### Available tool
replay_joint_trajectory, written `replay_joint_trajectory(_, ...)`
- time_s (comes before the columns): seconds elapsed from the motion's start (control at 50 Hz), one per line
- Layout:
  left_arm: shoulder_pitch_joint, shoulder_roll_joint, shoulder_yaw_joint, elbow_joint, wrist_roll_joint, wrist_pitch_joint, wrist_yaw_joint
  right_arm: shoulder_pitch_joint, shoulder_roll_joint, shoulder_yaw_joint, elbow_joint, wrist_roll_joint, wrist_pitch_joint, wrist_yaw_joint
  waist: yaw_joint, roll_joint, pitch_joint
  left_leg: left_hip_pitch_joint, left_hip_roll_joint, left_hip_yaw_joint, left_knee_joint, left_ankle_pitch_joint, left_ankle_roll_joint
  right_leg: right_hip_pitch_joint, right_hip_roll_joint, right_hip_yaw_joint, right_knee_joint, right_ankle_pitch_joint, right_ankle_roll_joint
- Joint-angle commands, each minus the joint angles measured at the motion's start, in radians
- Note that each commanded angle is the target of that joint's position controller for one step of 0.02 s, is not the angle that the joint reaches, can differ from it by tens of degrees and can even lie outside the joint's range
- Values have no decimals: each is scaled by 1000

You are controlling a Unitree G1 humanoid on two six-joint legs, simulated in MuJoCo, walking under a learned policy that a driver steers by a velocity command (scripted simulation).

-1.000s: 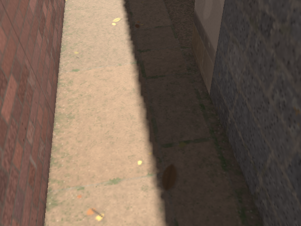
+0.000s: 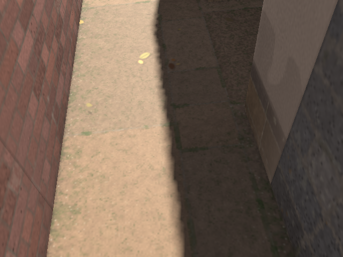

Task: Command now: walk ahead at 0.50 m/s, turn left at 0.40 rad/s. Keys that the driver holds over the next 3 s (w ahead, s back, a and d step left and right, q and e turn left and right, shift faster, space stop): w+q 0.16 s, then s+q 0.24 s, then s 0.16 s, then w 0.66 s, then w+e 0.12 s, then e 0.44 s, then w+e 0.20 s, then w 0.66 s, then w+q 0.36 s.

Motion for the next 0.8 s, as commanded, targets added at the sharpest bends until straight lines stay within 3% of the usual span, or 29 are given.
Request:
replay_joint_trajectory(0.02, -52, 144, 27, -53, 4, -14, 23, -66, -25, -3, -73, -17, -3, 23, -12, -179, 66, 45, -9, 65, -158, 229, -1, -129, -214, 2, -122, 137, -85)
replay_joint_trajectory(0.04, -43, 143, 23, -46, 3, -17, 28, -113, -13, 2, -82, -16, 2, 36, 3, -170, 70, 84, -21, 105, -215, 274, 4, -136, -214, -26, -113, 126, -76)
replay_joint_trajectory(0.08, -13, 183, 35, -29, -15, -28, 18, -162, -2, 9, -102, -12, -11, 51, 24, -154, 77, 129, -29, 137, -297, 276, 21, -94, -248, -25, -113, 105, -73)
replay_joint_trajectory(0.12, 5, 202, 38, -21, -28, -20, 12, -161, 0, 15, -109, -8, -4, 58, 23, -185, 85, 76, -21, 129, -353, 154, 30, 60, -298, -17, -92, 118, -75)
replay_joint_trajectory(0.16, -32, 219, 47, -23, -40, -2, 13, -142, -43, 2, -109, -4, -5, 57, 3, -177, 65, 109, -40, 174, -390, 26, 55, 145, -312, -50, -16, 333, -47)
replay_joint_trajectory(0.18, -63, 238, 52, -34, -30, 11, 17, -108, -77, -14, -108, -18, -9, 57, -14, -172, 26, 172, -77, 221, -400, -44, 67, 168, -288, -74, 86, 601, -33)
replay_joint_trajectory(0.2, -61, 255, 52, -26, -26, 18, 19, 15, -116, -31, -75, -21, -15, 48, -66, -216, -10, 328, -122, 264, -423, -86, 68, 133, -251, -82, 235, 779, -17)
replay_joint_trajectory(0.22, -73, 238, 43, -32, -25, 19, 21, 196, -156, -56, -14, -22, -19, 38, -144, -199, -92, 527, -174, 276, -510, 12, 91, 83, -198, -89, 443, 812, 17)
replay_joint_trajectory(0.24, -47, 200, 29, -46, -13, 1, 28, 287, -246, -83, 9, -27, -12, 19, -173, -79, -156, 760, -112, 135, -507, 350, 129, -116, -133, -78, 726, 494, 87)
replay_joint_trajectory(0.26, 137, 33, -20, -67, 12, -33, 19, 225, -368, -91, -25, -66, -4, 15, 1, 285, -314, 1087, 176, -302, -368, 891, 342, -475, 33, 45, 1178, -576, 160)
replay_joint_trajectory(0.28, 176, 102, -15, -63, -33, -58, 15, 170, -305, -75, -102, -42, 10, 25, -10, 197, -605, 1117, 289, -531, -496, 703, 460, -490, 23, 284, 1337, -580, 156)
replay_joint_trajectory(0.3, -13, 176, 7, -107, -66, -62, 13, 151, -214, -58, -119, -27, 28, 31, -80, 106, -495, 1050, 219, -438, -570, 617, 424, -563, -5, 275, 1320, -526, 134)
replay_joint_trajectory(0.32, -98, 166, 3, -129, -50, -55, 30, 107, -201, -52, -115, -9, 31, 25, -68, -26, -333, 930, 183, -348, -605, 554, 372, -620, -31, 240, 1244, -457, 131)
replay_joint_trajectory(0.34, -129, 154, 1, -121, -34, -42, 45, 65, -189, -47, -123, -2, 40, 15, -32, -106, -242, 802, 161, -317, -626, 506, 340, -612, -49, 233, 1199, -399, 131)
replay_joint_trajectory(0.36, -125, 165, 7, -121, -32, -21, 46, 47, -208, -49, -138, -16, 43, 9, -12, -105, -200, 685, 157, -292, -638, 547, 328, -551, -54, 240, 1181, -362, 129)
replay_joint_trajectory(0.38, -129, 155, 9, -135, -14, 3, 38, 47, -208, -50, -140, -25, 48, 4, 13, -109, -172, 599, 139, -264, -645, 560, 326, -501, -56, 261, 1138, -325, 120)
replay_joint_trajectory(0.42, -109, 115, 7, -144, -10, 39, 30, 25, -194, -42, -162, -42, 63, -16, 42, -35, -163, 544, 130, -185, -631, 720, 329, -504, -26, 238, 1075, -284, 114)
replay_joint_trajectory(0.44, -119, 103, 5, -142, 4, 57, 30, 55, -180, -33, -160, -45, 64, -30, 27, -36, -181, 553, 129, -158, -626, 779, 325, -512, -7, 235, 1038, -243, 120)
replay_joint_trajectory(0.52, -156, 81, 9, -150, -6, 99, 35, 64, -185, -12, -159, -50, 98, -69, 39, 26, -224, 579, 129, -103, -594, 823, 297, -527, 54, 228, 1012, -144, 153)
replay_joint_trajectory(0.54, -135, 76, 10, -134, 4, 111, 41, 51, -178, -1, -167, -58, 101, -71, 42, 33, -218, 560, 130, -94, -592, 806, 294, -525, 73, 227, 1043, -140, 157)
replay_joint_trajectory(0.56, -141, 76, 13, -132, 1, 119, 48, 43, -172, 5, -171, -61, 103, -73, 40, 43, -204, 555, 136, -98, -592, 785, 293, -534, 83, 233, 1069, -148, 161)
replay_joint_trajectory(0.6, -144, 83, 19, -139, -7, 128, 49, 35, -154, 19, -174, -52, 101, -75, 44, 47, -201, 567, 140, -131, -633, 430, 289, -549, 70, 255, 1065, -117, 163)
replay_joint_trajectory(0.64, -164, 69, 17, -148, -10, 124, 33, 26, -122, 31, -168, -36, 94, -80, 42, 69, -155, 575, 107, -167, -700, -142, 251, -560, 24, 257, 887, -48, 152)
replay_joint_trajectory(0.66, -189, 56, 13, -153, -6, 114, 19, 26, -115, 33, -161, -30, 89, -82, 34, 101, -129, 570, 89, -171, -726, -309, 229, -528, 3, 242, 751, -27, 147)
replay_joint_trajectory(0.7, -213, 30, 4, -143, 6, 83, -11, 48, -138, 24, -150, -23, 83, -80, 1, 171, -116, 541, 75, -153, -735, -370, 205, -381, 2, 188, 526, -77, 129)
replay_joint_trajectory(0.74, -220, 51, 10, -132, 1, 56, -31, 121, -174, 7, -141, -11, 75, -67, -41, 167, -81, 537, 83, -193, -742, -462, 216, -315, 45, 121, 436, -172, 107)
replay_joint_trajectory(0.76, -190, 62, 16, -102, -16, 39, -33, 105, -159, 6, -145, -3, 67, -64, -34, 154, -52, 526, 81, -202, -731, -488, 201, -278, 42, 107, 330, -141, 81)
replay_joint_trajectory(0.78, -125, 60, 18, -71, -18, 14, -28, 105, -146, 8, -142, 6, 55, -51, -5, 129, -47, 508, 63, -204, -708, -500, 180, -193, 40, 95, 190, -79, 52)
replay_joint_trajectory(0.8, -85, 71, 22, -31, -17, 1, -19, 101, -123, 13, -150, -2, 39, -40, 13, 92, -32, 456, 41, -208, -676, -464, 157, -105, 26, 118, 158, -40, 37)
